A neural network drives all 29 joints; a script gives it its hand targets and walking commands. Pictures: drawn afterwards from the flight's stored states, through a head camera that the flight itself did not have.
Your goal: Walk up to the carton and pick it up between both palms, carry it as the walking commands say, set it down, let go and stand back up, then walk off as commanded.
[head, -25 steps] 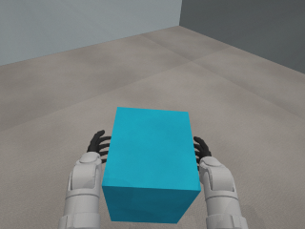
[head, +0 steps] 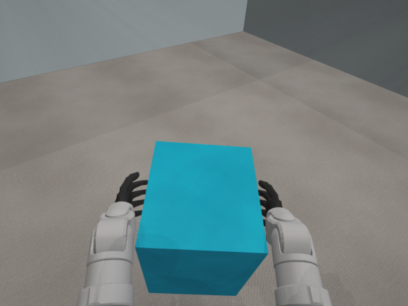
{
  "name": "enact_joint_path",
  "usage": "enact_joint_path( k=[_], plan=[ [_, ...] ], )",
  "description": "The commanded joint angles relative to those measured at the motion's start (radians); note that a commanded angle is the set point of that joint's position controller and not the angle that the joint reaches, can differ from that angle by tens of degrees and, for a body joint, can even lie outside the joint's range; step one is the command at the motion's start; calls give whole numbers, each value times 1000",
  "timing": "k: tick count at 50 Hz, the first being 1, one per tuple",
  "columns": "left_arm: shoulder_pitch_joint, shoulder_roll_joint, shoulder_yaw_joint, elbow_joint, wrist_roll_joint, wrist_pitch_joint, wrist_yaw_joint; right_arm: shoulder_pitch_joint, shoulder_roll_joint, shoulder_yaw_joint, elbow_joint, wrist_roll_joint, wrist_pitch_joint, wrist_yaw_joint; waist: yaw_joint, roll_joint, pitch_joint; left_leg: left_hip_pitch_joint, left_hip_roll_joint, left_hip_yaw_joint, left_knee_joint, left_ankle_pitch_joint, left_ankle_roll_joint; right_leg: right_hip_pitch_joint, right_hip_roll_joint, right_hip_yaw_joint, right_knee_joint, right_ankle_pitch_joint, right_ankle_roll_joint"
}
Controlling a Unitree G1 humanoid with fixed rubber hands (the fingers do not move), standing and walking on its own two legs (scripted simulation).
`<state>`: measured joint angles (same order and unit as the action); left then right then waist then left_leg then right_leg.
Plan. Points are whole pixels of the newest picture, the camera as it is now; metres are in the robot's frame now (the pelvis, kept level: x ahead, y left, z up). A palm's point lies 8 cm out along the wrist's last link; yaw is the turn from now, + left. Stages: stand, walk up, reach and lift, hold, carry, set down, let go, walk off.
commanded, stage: hold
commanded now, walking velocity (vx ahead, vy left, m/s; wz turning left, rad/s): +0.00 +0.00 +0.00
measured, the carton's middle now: (198, 222) +0.30 +0.01 -0.02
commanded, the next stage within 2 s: carry in 0.86 s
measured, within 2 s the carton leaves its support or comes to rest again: neither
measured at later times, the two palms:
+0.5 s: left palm (126, 208) +0.29 +0.16 +0.06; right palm (274, 222) +0.27 -0.14 +0.04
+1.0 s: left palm (130, 201) +0.30 +0.15 +0.06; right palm (277, 214) +0.28 -0.15 +0.05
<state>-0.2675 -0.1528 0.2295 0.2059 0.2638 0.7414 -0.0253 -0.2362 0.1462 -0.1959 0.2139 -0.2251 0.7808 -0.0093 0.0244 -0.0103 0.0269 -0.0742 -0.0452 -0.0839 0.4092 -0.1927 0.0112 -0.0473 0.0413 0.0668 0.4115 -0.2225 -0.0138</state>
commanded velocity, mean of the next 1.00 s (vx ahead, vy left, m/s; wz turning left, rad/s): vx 0.00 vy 0.00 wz -0.11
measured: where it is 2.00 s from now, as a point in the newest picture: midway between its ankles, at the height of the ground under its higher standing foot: outside the picture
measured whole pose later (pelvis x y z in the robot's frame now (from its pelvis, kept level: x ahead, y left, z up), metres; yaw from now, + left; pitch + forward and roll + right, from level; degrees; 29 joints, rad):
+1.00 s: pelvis -0.01 +0.00 -0.01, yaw -3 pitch -1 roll +0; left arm -0.27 -0.12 0.21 0.10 0.19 0.80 0.01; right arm -0.27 0.14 -0.16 0.12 -0.19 0.84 -0.04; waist 0.02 0.01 -0.06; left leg -0.28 -0.03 -0.03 0.52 -0.23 0.01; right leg -0.28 0.06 0.11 0.53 -0.24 -0.01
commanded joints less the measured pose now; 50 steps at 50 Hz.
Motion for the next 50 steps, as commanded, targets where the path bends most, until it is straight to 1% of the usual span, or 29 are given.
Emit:
enact_joint_path(
  k=[1,6,7,9,11,12,14,15,20,21,22,24,26,28,31,32,35,36,37,39,40,41,42,43,44,45,47,49,50],
  plan=[
    [-443,-883,-549,-23,-225,-15,-189,-534,921,548,-92,224,-60,185,-3,19,-220,60,-32,-1,-49,88,3,-7,16,29,-62,103,9],
    [-402,-895,-550,-14,-231,-13,-186,-530,907,562,-115,230,-59,190,0,1,-226,55,-26,-8,-49,118,2,7,23,24,-57,122,9],
    [-402,-903,-556,-10,-230,-11,-183,-506,903,554,-96,229,-56,189,-10,24,-219,62,-22,-11,-50,125,-2,6,23,27,-58,136,4],
    [-412,-910,-575,-46,-245,-16,-181,-509,902,574,-124,240,-60,192,-11,11,-238,70,-19,-14,-47,154,-3,9,29,25,-53,146,5],
    [-402,-916,-577,-49,-243,-17,-176,-504,898,572,-125,237,-59,195,-13,29,-256,72,-20,-17,-44,177,-8,24,30,24,-49,167,4],
    [-381,-918,-574,-35,-241,-14,-172,-509,890,577,-136,242,-58,196,-14,7,-245,75,-15,-21,-43,183,-8,14,35,22,-45,170,6],
    [-381,-922,-571,-29,-230,-10,-167,-494,872,560,-125,234,-56,201,-17,36,-224,62,-14,-23,-51,162,-14,7,38,21,-48,141,-4],
    [-380,-925,-565,-26,-229,-12,-165,-490,861,554,-127,227,-59,202,-22,17,-211,67,-13,-27,-52,151,-12,-9,39,22,-51,126,-5],
    [-388,-942,-579,-44,-236,-14,-160,-506,860,580,-155,247,-62,209,-22,51,-235,63,-13,-30,-50,160,-12,11,36,23,-47,135,-8],
    [-369,-937,-562,-23,-227,-11,-156,-506,856,574,-143,243,-58,211,-19,26,-218,57,-11,-30,-52,148,-12,0,38,21,-46,123,-6],
    [-382,-933,-562,-30,-227,-13,-158,-511,856,572,-141,240,-59,211,-17,36,-209,47,-14,-25,-55,129,-9,0,35,23,-49,110,-7],
    [-399,-923,-552,-25,-219,-15,-158,-536,849,570,-147,235,-59,212,-16,19,-195,36,-16,-28,-58,65,-4,-13,35,20,-48,56,-7],
    [-411,-918,-539,-6,-218,-17,-162,-574,857,583,-151,240,-63,212,-4,-4,-201,26,-21,-24,-55,45,4,-15,31,22,-48,42,-4],
    [-415,-919,-538,2,-213,-14,-161,-576,860,577,-134,238,-60,211,-4,1,-188,25,-21,-21,-53,32,3,-37,31,20,-47,22,-5],
    [-424,-924,-544,5,-214,-12,-165,-572,870,576,-118,238,-58,209,-12,11,-205,32,-19,-19,-51,31,1,-42,26,24,-42,32,-3],
    [-429,-922,-545,-3,-217,-17,-167,-562,884,575,-110,235,-60,208,-9,0,-229,47,-20,-18,-46,58,2,-33,27,24,-42,55,0],
    [-441,-910,-542,0,-217,-16,-172,-547,892,560,-79,229,-57,206,-2,15,-202,24,-20,-11,-55,27,3,-37,22,27,-47,27,-2],
    [-440,-919,-553,-6,-220,-18,-173,-564,889,564,-109,228,-65,207,-11,8,-230,50,-21,-13,-45,43,0,-42,23,26,-42,43,-2],
    [-416,-923,-550,15,-216,-11,-175,-559,889,564,-103,235,-62,204,-8,25,-209,40,-22,-8,-46,51,-1,-39,25,26,-44,53,-1],
    [-438,-916,-566,-27,-228,-20,-175,-552,906,565,-101,233,-63,201,-7,18,-227,36,-25,-8,-42,67,2,-14,21,28,-46,68,3],
    [-421,-910,-552,-2,-221,-16,-176,-548,892,559,-97,227,-61,197,-15,10,-222,45,-24,-10,-41,76,2,-22,19,27,-48,82,8],
    [-429,-909,-561,-20,-229,-20,-178,-534,912,567,-99,231,-63,198,-5,16,-246,47,-26,-9,-41,94,1,-5,20,29,-46,103,8],
    [-426,-910,-571,-25,-234,-20,-179,-536,913,579,-103,243,-63,198,-9,14,-231,44,-27,-5,-40,91,1,-14,20,27,-48,98,11],
    [-464,-866,-604,-47,-276,-7,-187,-613,871,609,-128,267,-51,197,-29,-1,-256,-52,156,-31,8,59,35,-189,-159,96,-1,135,-32],
    [-471,-867,-605,-56,-293,3,-182,-607,884,613,-140,268,-38,186,-24,-13,-202,-99,140,-35,-4,-106,40,-248,-153,137,-27,24,-45],
    [-490,-860,-614,-68,-305,13,-181,-626,883,619,-153,275,-28,182,-25,-4,-160,-129,136,-36,4,-212,39,-311,-160,178,-43,-75,-59],
    [-503,-838,-644,-156,-347,40,-174,-611,884,661,-194,305,-4,168,-25,-21,-266,-113,161,-55,73,-89,35,-304,-168,180,27,85,-60],
    [-541,-839,-692,-218,-393,79,-162,-614,865,693,-246,335,31,152,-28,12,-337,-79,196,-72,91,-11,45,-337,-139,151,117,181,-50],
    [-560,-838,-713,-240,-416,100,-154,-635,845,711,-277,357,50,143,-29,32,-393,-26,238,-102,92,101,64,-366,-115,125,199,219,-40]
  ],
)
